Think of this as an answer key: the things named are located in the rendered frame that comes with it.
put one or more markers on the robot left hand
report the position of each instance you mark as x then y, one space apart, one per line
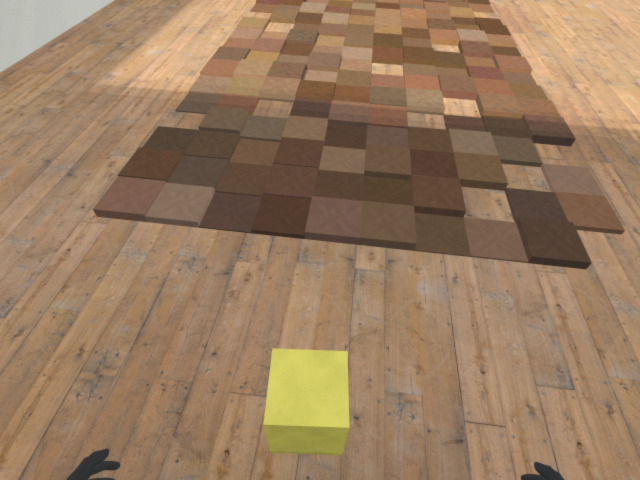
94 464

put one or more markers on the carton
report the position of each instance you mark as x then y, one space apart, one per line
307 404

